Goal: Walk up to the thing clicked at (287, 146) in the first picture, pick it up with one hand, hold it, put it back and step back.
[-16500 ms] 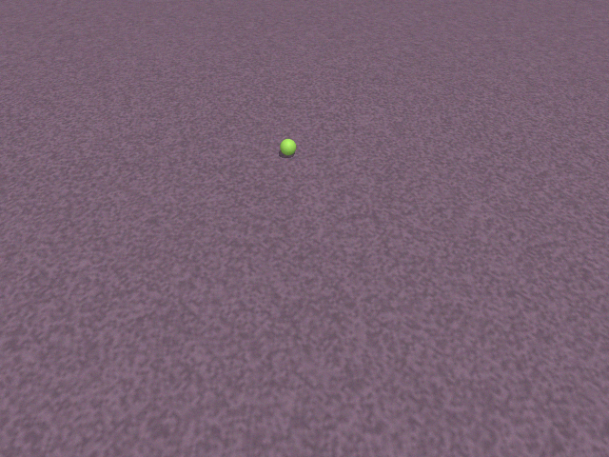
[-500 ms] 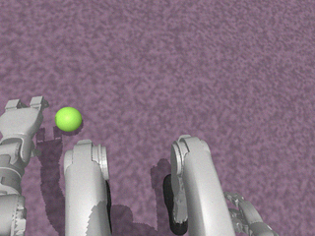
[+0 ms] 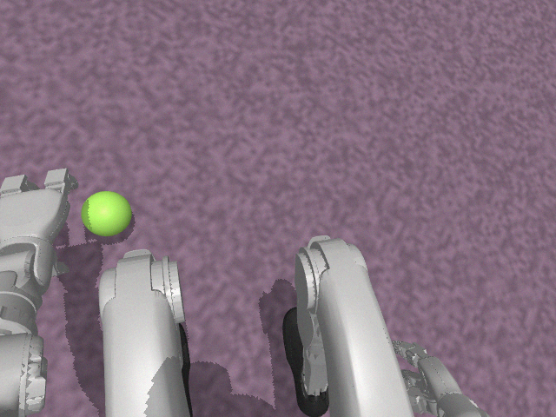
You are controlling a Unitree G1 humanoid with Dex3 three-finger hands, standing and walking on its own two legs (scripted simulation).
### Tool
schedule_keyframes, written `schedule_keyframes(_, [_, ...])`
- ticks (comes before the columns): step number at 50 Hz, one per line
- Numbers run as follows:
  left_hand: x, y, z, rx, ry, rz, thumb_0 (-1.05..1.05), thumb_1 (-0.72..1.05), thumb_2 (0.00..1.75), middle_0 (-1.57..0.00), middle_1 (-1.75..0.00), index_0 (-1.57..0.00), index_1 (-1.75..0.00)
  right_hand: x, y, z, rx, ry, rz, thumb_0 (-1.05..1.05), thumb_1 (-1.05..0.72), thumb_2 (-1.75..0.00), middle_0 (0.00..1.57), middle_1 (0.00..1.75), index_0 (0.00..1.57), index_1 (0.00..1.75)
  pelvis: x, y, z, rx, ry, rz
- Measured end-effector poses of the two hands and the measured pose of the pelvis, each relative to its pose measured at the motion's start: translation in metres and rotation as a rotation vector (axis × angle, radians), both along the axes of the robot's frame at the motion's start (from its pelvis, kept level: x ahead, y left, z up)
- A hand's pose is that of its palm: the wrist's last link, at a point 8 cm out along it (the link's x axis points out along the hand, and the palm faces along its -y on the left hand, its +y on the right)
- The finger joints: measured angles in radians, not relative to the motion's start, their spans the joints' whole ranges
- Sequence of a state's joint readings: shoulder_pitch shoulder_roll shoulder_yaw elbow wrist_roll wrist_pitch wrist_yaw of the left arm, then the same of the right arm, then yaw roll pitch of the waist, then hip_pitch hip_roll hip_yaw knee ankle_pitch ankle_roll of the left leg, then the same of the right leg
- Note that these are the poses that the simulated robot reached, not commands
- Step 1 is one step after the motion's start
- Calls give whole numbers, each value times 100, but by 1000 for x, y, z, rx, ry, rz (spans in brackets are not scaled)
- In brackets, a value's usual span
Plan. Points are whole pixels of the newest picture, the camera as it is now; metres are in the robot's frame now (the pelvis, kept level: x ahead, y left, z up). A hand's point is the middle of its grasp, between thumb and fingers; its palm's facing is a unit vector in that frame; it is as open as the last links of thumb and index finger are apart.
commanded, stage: rise first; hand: left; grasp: from above
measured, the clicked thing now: (107, 213) +0.43 +0.26 -0.29
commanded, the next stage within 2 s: approach in 0.04 s
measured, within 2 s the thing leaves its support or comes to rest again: neither
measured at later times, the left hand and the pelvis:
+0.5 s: hand (104, 198) +0.43 +0.24 -0.19, palm faces -0.37 -0.05 -0.93, open 14.2 cm; pelvis +0.00 +0.00 -0.01, yaw -1 degrees
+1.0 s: hand (93, 218) +0.40 +0.26 -0.20, palm faces -0.50 -0.12 -0.86, open 14.2 cm; pelvis +0.00 -0.01 -0.01, yaw -1 degrees
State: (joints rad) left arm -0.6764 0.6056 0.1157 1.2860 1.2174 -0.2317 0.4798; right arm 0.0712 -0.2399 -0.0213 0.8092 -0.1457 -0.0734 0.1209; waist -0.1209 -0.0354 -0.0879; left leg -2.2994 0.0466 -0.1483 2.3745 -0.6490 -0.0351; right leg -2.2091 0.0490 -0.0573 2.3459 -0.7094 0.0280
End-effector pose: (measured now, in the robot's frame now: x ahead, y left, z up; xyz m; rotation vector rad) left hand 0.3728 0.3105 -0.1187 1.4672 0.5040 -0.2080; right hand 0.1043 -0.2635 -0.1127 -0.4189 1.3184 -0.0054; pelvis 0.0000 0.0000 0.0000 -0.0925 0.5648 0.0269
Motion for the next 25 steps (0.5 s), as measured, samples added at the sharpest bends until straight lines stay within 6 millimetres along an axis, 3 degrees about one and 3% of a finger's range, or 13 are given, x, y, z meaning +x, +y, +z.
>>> schedule_keyframes(14, [6, -7, -10, 2, 13, -42, -1, -50, 97, -12, -98, -12, -98, -9, -3, 1, -17, 17, 10, 0, -91, -89, 20, 30, 20, 30, -1, 1, -5, -4, -7, -2])
schedule_keyframes(19, [23, -33, -16, -7, -7, -103, -1, -53, 99, -10, -100, -10, -101, -16, -5, 3, -27, 24, 14, 0, -91, -89, 20, 30, 20, 30, -1, 0, -7, -4, -7, -2])
schedule_keyframes(25, [57, -67, -12, 1, -81, -150, -1, -55, 101, -9, -102, -9, -103, -31, -9, 6, -30, 33, -12, 0, -91, -89, 20, 30, 20, 30, -1, -2, -9, -5, -4, -8])
